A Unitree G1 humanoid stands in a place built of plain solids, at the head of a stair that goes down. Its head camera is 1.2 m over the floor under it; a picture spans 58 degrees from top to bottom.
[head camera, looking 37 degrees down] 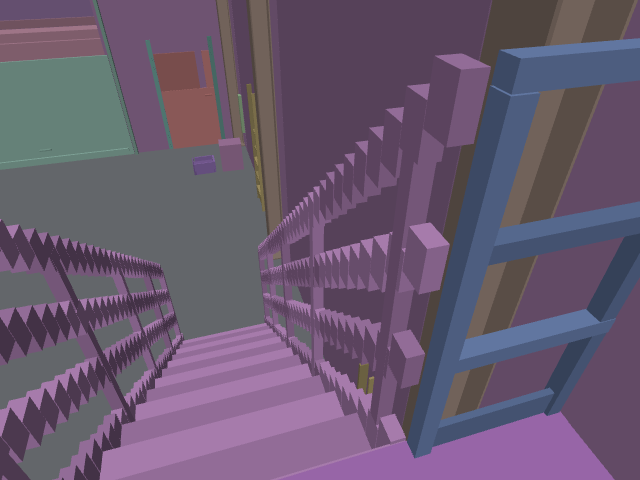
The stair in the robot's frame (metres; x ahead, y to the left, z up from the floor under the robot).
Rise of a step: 0.21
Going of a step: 0.24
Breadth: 1.02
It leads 17 degrees to the left of straight ahead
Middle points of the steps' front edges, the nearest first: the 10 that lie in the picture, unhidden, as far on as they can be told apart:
0.73 0.31 -0.21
0.95 0.38 -0.41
1.18 0.44 -0.62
1.41 0.51 -0.83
1.63 0.58 -1.04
1.86 0.65 -1.24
2.09 0.71 -1.45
2.31 0.78 -1.66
2.54 0.85 -1.87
2.77 0.91 -2.08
